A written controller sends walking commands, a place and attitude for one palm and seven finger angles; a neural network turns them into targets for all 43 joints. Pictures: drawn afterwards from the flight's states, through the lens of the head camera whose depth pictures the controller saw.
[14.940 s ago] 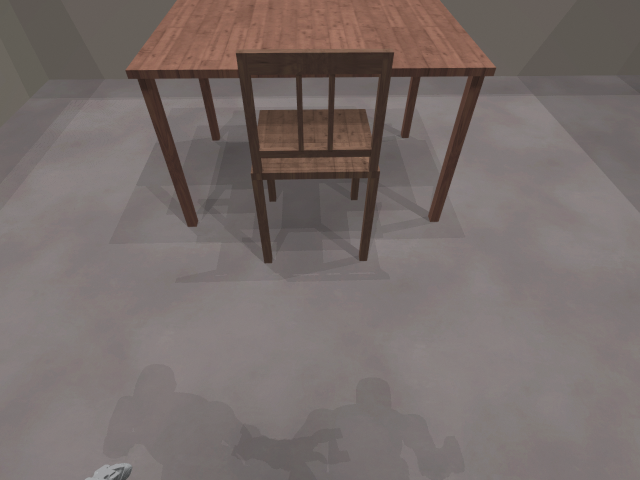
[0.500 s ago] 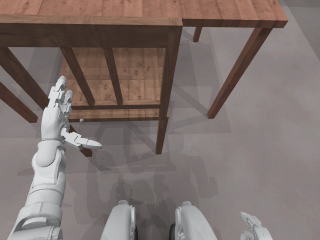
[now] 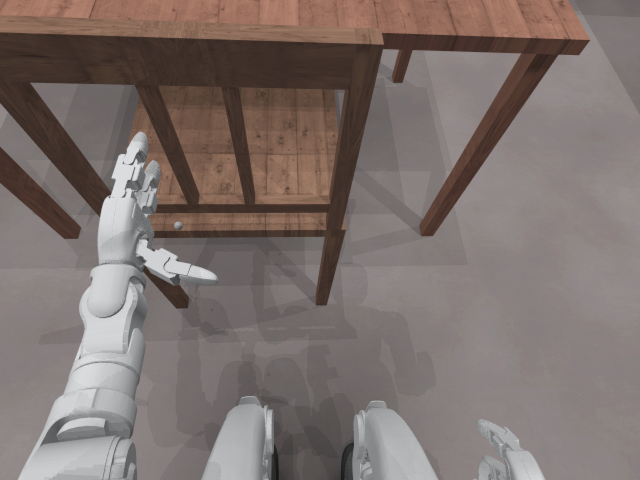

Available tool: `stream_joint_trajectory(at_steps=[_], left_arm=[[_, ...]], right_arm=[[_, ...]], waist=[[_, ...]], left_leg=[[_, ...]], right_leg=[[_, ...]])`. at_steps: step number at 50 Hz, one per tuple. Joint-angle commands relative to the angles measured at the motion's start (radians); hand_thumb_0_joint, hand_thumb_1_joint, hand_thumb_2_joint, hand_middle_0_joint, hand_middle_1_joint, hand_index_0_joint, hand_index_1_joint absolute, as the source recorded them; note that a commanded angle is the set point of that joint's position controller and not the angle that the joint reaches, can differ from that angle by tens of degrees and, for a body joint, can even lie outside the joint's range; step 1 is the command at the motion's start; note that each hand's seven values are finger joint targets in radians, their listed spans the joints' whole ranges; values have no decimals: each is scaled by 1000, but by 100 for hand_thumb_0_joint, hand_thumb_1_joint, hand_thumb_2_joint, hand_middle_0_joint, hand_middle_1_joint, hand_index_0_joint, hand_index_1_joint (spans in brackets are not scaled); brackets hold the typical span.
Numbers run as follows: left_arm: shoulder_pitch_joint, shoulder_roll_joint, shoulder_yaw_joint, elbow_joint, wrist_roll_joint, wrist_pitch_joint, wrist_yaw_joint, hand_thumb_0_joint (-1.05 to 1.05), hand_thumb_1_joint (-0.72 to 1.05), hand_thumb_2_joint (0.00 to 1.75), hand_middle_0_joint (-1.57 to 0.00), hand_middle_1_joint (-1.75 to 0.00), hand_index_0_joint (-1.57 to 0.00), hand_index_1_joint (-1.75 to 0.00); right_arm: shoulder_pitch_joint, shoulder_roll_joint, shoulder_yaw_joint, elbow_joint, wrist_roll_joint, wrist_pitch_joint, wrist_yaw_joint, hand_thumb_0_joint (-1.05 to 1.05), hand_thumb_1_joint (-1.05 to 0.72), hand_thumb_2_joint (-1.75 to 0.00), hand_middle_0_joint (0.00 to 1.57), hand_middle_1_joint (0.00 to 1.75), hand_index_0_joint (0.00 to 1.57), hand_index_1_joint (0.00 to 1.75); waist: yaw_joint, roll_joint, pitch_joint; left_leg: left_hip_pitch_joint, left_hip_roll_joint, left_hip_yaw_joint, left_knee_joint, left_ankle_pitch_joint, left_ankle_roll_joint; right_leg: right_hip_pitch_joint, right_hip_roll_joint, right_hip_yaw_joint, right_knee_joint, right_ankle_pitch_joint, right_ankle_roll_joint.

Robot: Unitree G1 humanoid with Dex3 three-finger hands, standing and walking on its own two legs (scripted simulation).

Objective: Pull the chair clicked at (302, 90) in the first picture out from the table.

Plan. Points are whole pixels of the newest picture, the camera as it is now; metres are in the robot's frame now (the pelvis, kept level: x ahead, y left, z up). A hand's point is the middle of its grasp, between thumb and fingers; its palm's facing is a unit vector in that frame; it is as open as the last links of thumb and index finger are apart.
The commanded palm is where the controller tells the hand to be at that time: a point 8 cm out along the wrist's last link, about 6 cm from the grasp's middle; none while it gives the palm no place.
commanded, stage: push the fingers through the gap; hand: left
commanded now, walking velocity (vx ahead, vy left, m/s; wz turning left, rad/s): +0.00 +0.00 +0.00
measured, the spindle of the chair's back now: (173, 150) +0.53 +0.20 +0.02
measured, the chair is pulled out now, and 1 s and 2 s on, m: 0.00 0.00 0.00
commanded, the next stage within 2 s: hook a spindle and tug to test in 1.36 s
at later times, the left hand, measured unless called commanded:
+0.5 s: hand (180, 189) +0.47 +0.18 +0.02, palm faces +0.05 -1.00 -0.03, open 16.9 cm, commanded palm +0.45 +0.22 +0.02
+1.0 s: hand (188, 158) +0.52 +0.18 +0.02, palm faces +0.06 -1.00 -0.03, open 16.9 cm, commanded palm +0.49 +0.22 +0.02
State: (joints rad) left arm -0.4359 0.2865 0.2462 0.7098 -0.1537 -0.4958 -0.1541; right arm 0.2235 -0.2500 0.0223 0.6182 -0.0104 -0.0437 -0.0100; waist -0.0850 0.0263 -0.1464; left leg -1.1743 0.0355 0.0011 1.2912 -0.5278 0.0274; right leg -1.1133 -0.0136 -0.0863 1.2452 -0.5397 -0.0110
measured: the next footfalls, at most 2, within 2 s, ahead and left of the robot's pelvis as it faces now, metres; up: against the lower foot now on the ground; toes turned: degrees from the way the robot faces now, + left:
none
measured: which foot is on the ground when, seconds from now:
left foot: down 0.00-1.00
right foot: down 0.00-1.00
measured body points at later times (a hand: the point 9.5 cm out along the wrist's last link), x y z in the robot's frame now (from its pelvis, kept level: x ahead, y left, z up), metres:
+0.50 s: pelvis +0.00 +0.00 +0.00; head +0.15 +0.02 +0.42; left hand +0.46 +0.24 +0.03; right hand +0.06 -0.26 -0.12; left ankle +0.04 +0.10 -0.62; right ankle +0.03 -0.12 -0.62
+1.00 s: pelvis +0.00 +0.00 -0.01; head +0.17 +0.02 +0.41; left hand +0.51 +0.23 +0.02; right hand +0.03 -0.26 -0.13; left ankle +0.04 +0.10 -0.62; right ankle +0.03 -0.12 -0.62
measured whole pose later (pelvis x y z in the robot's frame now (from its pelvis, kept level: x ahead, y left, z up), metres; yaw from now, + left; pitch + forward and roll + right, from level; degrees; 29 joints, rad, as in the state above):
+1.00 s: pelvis +0.00 +0.00 -0.01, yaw -2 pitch +29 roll -4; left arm -0.84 0.47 0.41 1.09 -0.07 -0.48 -0.16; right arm 0.30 -0.25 0.04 0.63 -0.04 0.06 0.02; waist -0.18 0.04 -0.13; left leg -1.29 0.05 0.00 1.33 -0.54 0.03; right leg -1.23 0.01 -0.09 1.27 -0.54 -0.01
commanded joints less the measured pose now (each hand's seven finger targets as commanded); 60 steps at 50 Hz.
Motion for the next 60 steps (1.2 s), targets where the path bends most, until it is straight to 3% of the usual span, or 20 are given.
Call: stream_joint_trajectory(at_steps=[1,8,11,16,20,24,28,29,30,33,36,39,40,46,48,52,53,56,58,60], left_arm=[[-350,202,67,-130,6,-51,12,0,-50,30,-6,-8,-6,-8],[-424,251,101,-101,8,-58,4,0,-50,30,-6,-8,-6,-8],[-436,227,88,-108,7,-63,2,0,-50,30,-6,-8,-6,-8],[-483,261,106,-23,16,-56,-6,0,-50,30,-6,-8,-6,-8],[-521,279,119,-22,20,-69,-11,0,-50,30,-6,-8,-6,-8],[-559,299,136,10,24,-78,-10,0,-50,30,-6,-8,-6,-8],[-618,275,110,44,34,-77,-12,0,-50,30,-6,-8,-6,-8],[-619,310,141,52,38,-78,-9,0,-50,30,-6,-8,-6,-8],[-620,301,133,69,39,-74,-11,0,-50,30,-6,-8,-6,-8],[-669,328,147,140,47,-65,-10,0,-50,30,-6,-8,-6,-8],[-710,340,153,130,57,-72,-8,0,-50,30,-6,-8,-6,-8],[-761,375,170,103,62,-86,-7,0,-50,30,-6,-8,-6,-8],[-746,368,167,101,65,-87,-7,0,-50,30,-6,-8,-6,-8],[-762,403,191,195,77,-47,-5,0,-50,30,-6,-8,-6,-8],[-815,398,174,175,80,-50,-6,0,-50,30,-6,-8,-6,-8],[-752,398,187,105,73,-66,-8,0,-50,30,-6,-8,-6,-8],[-742,372,168,100,68,-68,-11,0,-50,30,-6,-8,-6,-8],[-691,366,173,154,66,-44,-10,0,-50,30,-6,-8,-6,-8],[-696,406,204,177,70,-37,-5,0,-50,30,-6,-8,-6,-8],[-720,403,200,161,73,-40,1,0,-50,30,-6,-8,-6,-8]], right_arm=[[98,-169,-67,-77,1,-15,-15,0,-90,-90,20,30,20,30],[127,-172,-64,-80,-2,2,-9,0,-90,-90,20,30,20,30],[137,-169,-68,-74,-5,8,-4,0,-90,-90,20,30,20,30],[156,-177,-66,-53,-4,22,-4,0,-90,-90,20,30,20,30],[170,-176,-68,-53,-8,30,-1,0,-90,-90,20,30,20,30],[182,-178,-66,-42,-13,37,0,0,-90,-90,20,30,20,30],[195,-178,-65,-36,-17,46,3,0,-90,-90,20,30,20,30],[196,-183,-67,-32,-18,49,2,0,-90,-90,20,30,20,30],[197,-181,-66,-34,-19,53,4,0,-90,-90,20,30,20,30],[208,-186,-60,-28,-21,61,2,0,-90,-90,20,30,20,30],[208,-184,-58,-35,-24,67,5,0,-90,-90,20,30,20,30],[221,-188,-59,-30,-29,74,5,0,-90,-90,20,30,20,30],[222,-186,-60,-35,-30,77,8,0,-90,-90,20,30,20,30],[240,-192,-54,-30,-29,98,10,0,-90,-90,20,30,20,30],[245,-192,-50,-32,-31,100,12,0,-90,-90,20,30,20,30],[250,-188,-57,-45,-34,107,20,0,-90,-90,20,30,20,30],[250,-185,-57,-47,-34,108,23,0,-90,-90,20,30,20,30],[254,-184,-57,-40,-28,119,27,0,-90,-90,20,30,20,30],[259,-190,-54,-40,-28,121,22,0,-90,-90,20,30,20,30],[252,-187,-53,-44,-26,122,22,0,-90,-90,20,30,20,30]], waist=[[-23,57,-429],[-26,71,-487],[-28,89,-515],[-49,67,-447],[-44,102,-488],[-54,106,-488],[-72,128,-486],[-64,124,-502],[-67,122,-502],[-92,75,-457],[-81,131,-504],[-91,138,-554],[-82,156,-575],[-104,107,-513],[-112,149,-526],[-81,173,-615],[-85,179,-622],[-91,117,-544],[-93,88,-501],[-91,114,-495]], left_leg=[[348,-17,-58,-165,245,-14],[364,-14,-58,-155,312,-12],[396,-12,-57,-151,343,-15],[342,-10,-58,-150,307,-10],[378,-10,-59,-147,348,-12],[381,-8,-60,-138,360,-11],[404,-5,-71,-136,369,-11],[403,-4,-71,-132,381,-13],[391,-6,-67,-130,373,-11],[336,-6,-71,-122,331,-2],[354,-8,-70,-115,351,-5],[396,-1,-79,-104,402,-5],[411,-2,-80,-104,422,-8],[318,-2,-70,-94,363,2],[341,-1,-78,-95,366,0],[423,2,-79,-102,467,-7],[439,3,-82,-103,485,-8],[365,0,-68,-110,424,-2],[315,-1,-63,-113,378,3],[315,-2,-61,-117,363,2]], right_leg=[[139,27,45,-162,196,-16],[169,33,47,-150,253,-17],[164,33,47,-151,274,-15],[145,35,48,-157,253,-14],[147,35,47,-151,279,-17],[134,37,46,-149,285,-15],[91,39,37,-142,272,-17],[102,37,39,-140,282,-17],[108,38,42,-142,282,-15],[91,40,41,-142,256,-12],[92,39,45,-133,265,-16],[86,41,43,-124,296,-15],[91,41,42,-120,306,-16],[101,44,48,-132,290,-10],[75,44,46,-126,278,-14],[121,48,44,-124,351,-17],[111,49,41,-121,358,-17],[139,51,45,-143,346,-10],[145,50,48,-145,322,-9],[135,49,50,-148,306,-10]])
